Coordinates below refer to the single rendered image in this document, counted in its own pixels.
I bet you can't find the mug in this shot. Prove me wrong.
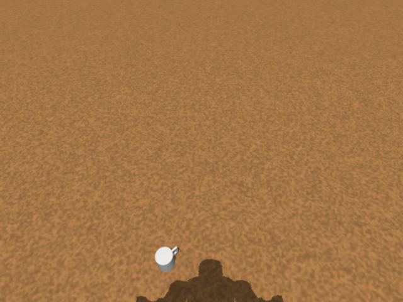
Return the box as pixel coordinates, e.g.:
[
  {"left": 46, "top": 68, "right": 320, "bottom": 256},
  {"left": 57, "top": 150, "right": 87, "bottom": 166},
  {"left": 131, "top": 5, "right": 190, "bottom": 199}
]
[{"left": 155, "top": 246, "right": 178, "bottom": 272}]

